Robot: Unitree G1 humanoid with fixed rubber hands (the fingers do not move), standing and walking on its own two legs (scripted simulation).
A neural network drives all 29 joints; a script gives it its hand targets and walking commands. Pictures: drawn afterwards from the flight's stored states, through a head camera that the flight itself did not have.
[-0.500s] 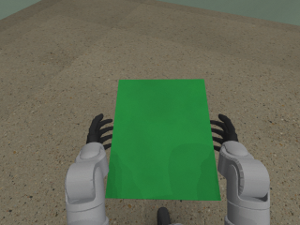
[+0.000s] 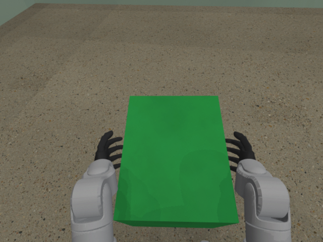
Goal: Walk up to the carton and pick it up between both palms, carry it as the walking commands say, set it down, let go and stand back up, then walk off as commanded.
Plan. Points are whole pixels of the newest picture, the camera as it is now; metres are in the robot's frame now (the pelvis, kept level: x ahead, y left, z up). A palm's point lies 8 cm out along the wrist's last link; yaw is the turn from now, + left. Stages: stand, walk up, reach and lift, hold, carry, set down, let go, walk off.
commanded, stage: carry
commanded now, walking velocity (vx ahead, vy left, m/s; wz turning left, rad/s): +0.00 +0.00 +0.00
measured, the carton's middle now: (173, 164) +0.33 +0.01 -0.03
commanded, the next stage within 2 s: none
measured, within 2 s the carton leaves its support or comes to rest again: neither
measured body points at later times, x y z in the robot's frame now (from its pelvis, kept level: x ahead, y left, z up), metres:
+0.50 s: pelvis -0.03 +0.02 +0.00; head -0.03 +0.03 +0.45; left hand +0.23 +0.20 +0.10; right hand +0.25 -0.11 +0.10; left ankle -0.11 +0.10 -0.73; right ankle +0.04 -0.08 -0.73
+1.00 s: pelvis -0.05 +0.01 +0.00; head -0.07 +0.02 +0.45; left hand +0.21 +0.19 +0.11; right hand +0.23 -0.12 +0.11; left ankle -0.11 +0.10 -0.73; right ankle +0.04 -0.08 -0.73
